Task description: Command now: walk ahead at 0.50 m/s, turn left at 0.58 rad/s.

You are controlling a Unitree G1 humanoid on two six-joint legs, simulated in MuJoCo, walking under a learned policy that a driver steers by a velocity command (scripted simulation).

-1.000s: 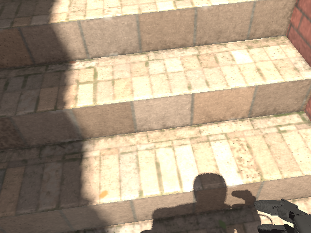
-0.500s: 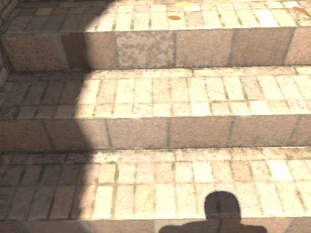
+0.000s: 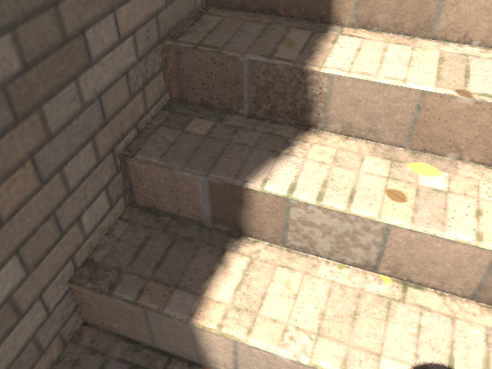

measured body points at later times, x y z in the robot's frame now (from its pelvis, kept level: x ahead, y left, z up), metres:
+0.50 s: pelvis +0.29 +0.09 +0.12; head +0.29 +0.07 +0.57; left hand +0.27 +0.32 -0.03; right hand +0.38 -0.13 -0.04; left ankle +0.32 +0.17 -0.56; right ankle +0.24 -0.08 -0.34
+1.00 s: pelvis +0.54 +0.05 +0.27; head +0.52 +0.05 +0.72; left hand +0.62 +0.27 +0.12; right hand +0.56 -0.19 +0.11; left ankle +0.47 +0.22 -0.25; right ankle +0.57 -0.02 -0.39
